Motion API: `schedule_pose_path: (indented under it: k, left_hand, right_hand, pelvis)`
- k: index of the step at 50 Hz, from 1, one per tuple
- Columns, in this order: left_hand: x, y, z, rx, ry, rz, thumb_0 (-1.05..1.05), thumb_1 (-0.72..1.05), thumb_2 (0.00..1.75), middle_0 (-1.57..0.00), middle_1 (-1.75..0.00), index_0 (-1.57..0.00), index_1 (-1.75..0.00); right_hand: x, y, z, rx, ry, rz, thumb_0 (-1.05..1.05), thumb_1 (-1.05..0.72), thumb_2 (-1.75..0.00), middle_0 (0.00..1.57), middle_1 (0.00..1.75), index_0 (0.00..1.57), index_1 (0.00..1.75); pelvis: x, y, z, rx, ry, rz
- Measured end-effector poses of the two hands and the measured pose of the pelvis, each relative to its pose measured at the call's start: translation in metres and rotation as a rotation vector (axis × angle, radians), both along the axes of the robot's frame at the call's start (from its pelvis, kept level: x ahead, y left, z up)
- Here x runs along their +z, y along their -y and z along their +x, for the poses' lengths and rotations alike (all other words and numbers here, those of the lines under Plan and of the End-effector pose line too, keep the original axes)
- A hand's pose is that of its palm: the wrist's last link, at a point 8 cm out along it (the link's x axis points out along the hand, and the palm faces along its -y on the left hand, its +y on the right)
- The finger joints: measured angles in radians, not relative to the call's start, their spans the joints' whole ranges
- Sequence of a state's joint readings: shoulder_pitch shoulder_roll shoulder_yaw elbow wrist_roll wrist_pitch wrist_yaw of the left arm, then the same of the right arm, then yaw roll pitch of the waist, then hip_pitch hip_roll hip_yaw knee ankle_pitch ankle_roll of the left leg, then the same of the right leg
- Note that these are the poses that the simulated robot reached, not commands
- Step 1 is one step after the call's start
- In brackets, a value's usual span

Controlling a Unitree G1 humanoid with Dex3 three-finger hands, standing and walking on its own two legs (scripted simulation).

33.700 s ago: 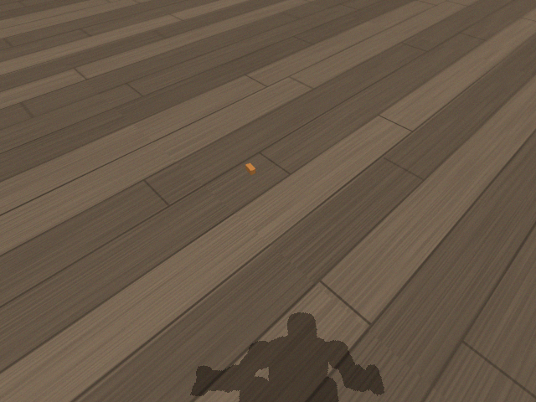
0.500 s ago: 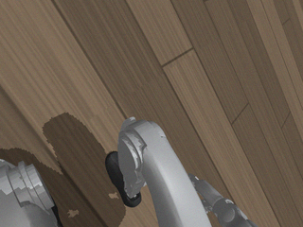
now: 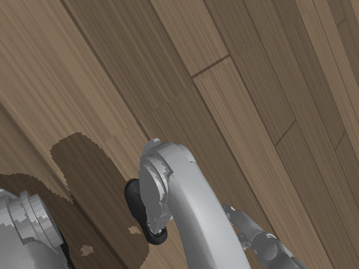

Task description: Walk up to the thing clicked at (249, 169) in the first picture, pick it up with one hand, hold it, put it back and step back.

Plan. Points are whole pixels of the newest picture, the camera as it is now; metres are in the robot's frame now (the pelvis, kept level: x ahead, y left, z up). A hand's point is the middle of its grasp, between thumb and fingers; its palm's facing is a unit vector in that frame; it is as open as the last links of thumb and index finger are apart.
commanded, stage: rest palm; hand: left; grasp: from above
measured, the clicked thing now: out of the picture +0.50 +0.44 -0.30
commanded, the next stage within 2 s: approach in 0.42 s
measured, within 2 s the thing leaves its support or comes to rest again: neither
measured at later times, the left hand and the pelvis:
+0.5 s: hand out of the picture +0.44 +0.41 -0.23, palm faces -0.45 -0.14 -0.88, open 11.5 cm; pelvis +0.00 +0.00 +0.00, yaw +0 degrees
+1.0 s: hand out of the picture +0.48 +0.46 -0.11, palm faces -0.42 -0.10 -0.90, open 12.4 cm; pelvis +0.00 +0.01 +0.01, yaw +1 degrees
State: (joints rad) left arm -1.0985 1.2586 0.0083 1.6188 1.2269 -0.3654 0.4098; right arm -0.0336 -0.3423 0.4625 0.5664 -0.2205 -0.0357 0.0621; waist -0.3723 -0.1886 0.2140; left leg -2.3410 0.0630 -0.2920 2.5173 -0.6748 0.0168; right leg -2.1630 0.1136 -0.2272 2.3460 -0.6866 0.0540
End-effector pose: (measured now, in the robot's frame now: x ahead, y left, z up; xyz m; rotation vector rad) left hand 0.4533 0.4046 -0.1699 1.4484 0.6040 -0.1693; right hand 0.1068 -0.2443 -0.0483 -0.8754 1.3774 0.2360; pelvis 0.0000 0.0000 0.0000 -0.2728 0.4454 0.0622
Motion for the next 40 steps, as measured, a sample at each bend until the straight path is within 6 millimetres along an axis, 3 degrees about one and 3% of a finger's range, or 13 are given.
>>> schedule_pose_path:
  k: [32,36,40]
  left_hand:
    - [0.000,-0.003,-0.001,0.001,0.007,0.001,0.00,-0.11,0.62,-0.40,-0.75,-0.42,-0.72]
    - [0.014,-0.006,0.008,-0.005,0.073,0.013,0.00,-0.14,0.65,-0.38,-0.80,-0.40,-0.77]
    - [0.044,-0.019,0.019,0.038,0.142,0.049,0.00,-0.18,0.67,-0.34,-0.85,-0.37,-0.81]
  right_hand:
    - [0.001,-0.002,-0.003,-0.007,0.002,0.000,0.00,-0.91,-0.90,0.20,0.30,0.20,0.30]
    - [0.003,-0.003,0.000,-0.004,-0.003,-0.001,0.00,-0.91,-0.90,0.20,0.30,0.20,0.30]
    - [0.004,-0.002,0.007,-0.018,0.023,0.005,0.00,-0.91,-0.90,0.20,0.30,0.20,0.30]
  pelvis:
    - [-0.001,-0.001,0.000,0.002,-0.002,-0.002]
    - [0.001,0.000,0.001,0.006,-0.010,0.001]
    - [0.004,0.000,0.002,0.009,-0.028,0.000]
